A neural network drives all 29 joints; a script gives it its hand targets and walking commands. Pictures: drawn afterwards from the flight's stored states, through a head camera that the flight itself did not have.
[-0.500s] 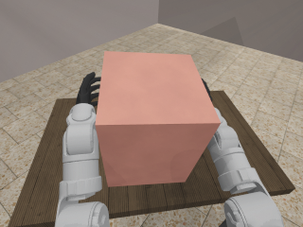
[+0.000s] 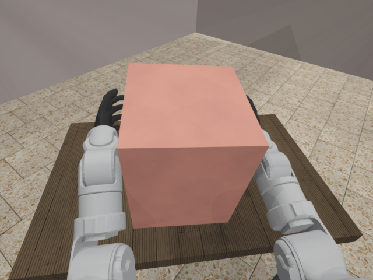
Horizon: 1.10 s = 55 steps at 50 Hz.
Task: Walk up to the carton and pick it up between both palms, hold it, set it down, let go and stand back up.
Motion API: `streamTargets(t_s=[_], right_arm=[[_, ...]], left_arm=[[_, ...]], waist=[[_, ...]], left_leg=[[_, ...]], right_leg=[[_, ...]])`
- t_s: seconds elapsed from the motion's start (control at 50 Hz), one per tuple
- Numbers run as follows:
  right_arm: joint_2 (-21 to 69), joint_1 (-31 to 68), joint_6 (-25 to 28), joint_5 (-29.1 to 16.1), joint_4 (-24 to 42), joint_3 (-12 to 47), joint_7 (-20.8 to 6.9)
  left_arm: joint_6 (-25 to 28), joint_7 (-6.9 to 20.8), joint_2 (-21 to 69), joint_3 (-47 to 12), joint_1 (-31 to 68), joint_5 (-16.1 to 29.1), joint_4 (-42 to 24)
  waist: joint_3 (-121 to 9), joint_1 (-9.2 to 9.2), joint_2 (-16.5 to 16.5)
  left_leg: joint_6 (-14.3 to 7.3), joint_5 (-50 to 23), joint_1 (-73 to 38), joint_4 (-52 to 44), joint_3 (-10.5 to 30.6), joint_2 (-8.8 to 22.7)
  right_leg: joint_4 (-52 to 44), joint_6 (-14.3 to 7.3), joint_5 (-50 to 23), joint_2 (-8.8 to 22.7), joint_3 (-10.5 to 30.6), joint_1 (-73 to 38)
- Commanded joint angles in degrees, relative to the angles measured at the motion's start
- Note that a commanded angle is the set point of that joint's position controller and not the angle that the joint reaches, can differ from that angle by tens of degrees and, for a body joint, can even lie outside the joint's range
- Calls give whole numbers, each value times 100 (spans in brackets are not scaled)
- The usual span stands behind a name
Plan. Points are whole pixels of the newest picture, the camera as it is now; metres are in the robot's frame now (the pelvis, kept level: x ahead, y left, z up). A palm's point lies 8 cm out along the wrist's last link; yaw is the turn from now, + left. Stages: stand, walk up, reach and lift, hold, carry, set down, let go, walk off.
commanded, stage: hold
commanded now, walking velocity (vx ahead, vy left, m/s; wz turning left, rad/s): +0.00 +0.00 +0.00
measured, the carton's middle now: (182, 148) +0.33 +0.01 +0.16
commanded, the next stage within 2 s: set down in 0.70 s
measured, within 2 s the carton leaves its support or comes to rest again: neither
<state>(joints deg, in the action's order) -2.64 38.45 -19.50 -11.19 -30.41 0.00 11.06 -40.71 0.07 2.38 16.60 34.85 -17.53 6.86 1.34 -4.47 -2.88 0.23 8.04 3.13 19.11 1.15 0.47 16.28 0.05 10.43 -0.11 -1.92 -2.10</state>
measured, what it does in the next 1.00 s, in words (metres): stands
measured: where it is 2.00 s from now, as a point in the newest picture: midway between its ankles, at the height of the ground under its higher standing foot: outside the picture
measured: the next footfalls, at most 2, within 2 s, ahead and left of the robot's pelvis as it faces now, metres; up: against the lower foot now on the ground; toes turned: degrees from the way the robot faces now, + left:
none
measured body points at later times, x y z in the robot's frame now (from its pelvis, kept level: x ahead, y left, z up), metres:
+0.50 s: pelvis +0.00 +0.00 +0.00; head -0.05 +0.03 +0.45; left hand +0.37 +0.15 +0.19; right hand +0.37 -0.15 +0.19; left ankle +0.04 +0.12 -0.75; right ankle -0.01 -0.12 -0.75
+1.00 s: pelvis +0.00 +0.00 +0.00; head -0.06 +0.02 +0.44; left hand +0.38 +0.15 +0.21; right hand +0.37 -0.14 +0.21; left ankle +0.04 +0.12 -0.75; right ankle -0.01 -0.12 -0.75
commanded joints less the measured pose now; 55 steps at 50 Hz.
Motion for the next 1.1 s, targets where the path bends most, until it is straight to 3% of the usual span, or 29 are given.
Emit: streamTargets(t_s=[0.0,0.14,0.2,0.22,0.28,0.36,0.42,0.52,0.68,0.8,0.88,0.98,1.08], right_arm=[[3415,4542,401,-432,2000,2045,-430],[3374,4480,385,-542,2261,2197,-395],[3373,4500,380,-507,2287,2197,-412],[3416,4620,425,-577,2917,2297,-372],[3326,4492,291,-664,2774,2350,-306],[3184,4267,159,-525,2207,2112,-387],[3243,4430,165,-495,2139,2000,-458],[3436,4739,232,-569,2300,2098,-459],[3475,4698,209,-432,1960,2023,-407],[3595,4966,486,-442,2268,2067,-410],[3368,4718,924,69,1707,1572,-564],[3075,3804,1432,879,655,749,-835],[2967,3656,1966,1125,611,695,-900]], left_arm=[[332,911,3078,-3006,3648,846,-684],[363,853,3080,-3195,3621,925,-899],[332,869,3048,-3117,3541,907,-840],[323,839,3265,-3420,3211,1097,-863],[329,776,3208,-3404,3355,1116,-978],[209,816,3043,-3083,3407,868,-805],[161,819,3066,-3107,3577,834,-783],[270,750,3192,-3256,3840,999,-806],[294,860,3028,-2821,3697,849,-340],[592,933,3119,-2923,3979,965,-457],[1009,1079,2940,-2489,3862,668,51],[1319,1413,2595,-1714,3237,82,646],[1534,1462,2618,-1791,3138,63,618]], waist=[[-2256,-58,419],[-2406,-97,508],[-2305,-31,365],[-2756,-192,272],[-2527,-161,351],[-1879,-72,389],[-1848,-35,545],[-2413,-34,592],[-2192,13,196],[-2592,5,297],[-2301,45,320],[-1180,115,308],[-1102,148,311]], left_leg=[[85,-1144,-926,-55,-230,-288],[162,-1508,-1111,67,-172,-271],[111,-1361,-1009,3,-191,-264],[183,-1808,-1381,198,-149,-206],[240,-1869,-1367,227,-147,-252],[153,-1141,-1069,-105,-189,-198],[145,-912,-975,-171,-202,-171],[126,-1094,-1156,10,-199,-237],[-68,-678,-919,-175,-258,-282],[8,-1181,-1112,4,-219,-337],[11,-892,-1260,-141,-325,-309],[-79,-37,-778,-594,-538,-226],[0,-566,-835,-522,-642,-182]], right_leg=[[-152,299,-1245,-270,-185,-93],[-106,300,-1483,-316,-204,-69],[-128,300,-1367,-317,-210,-62],[-112,239,-1761,-454,-262,-66],[-145,261,-1679,-426,-234,72],[-264,215,-886,-353,-214,268],[-300,159,-569,-324,-199,347],[-239,216,-921,-311,-176,332],[-256,333,-957,-260,-117,138],[-143,370,-1573,-273,-172,-71],[-178,358,-1398,-237,-270,-58],[-348,253,-253,-145,-363,-39],[-355,231,-362,-168,-523,-93]])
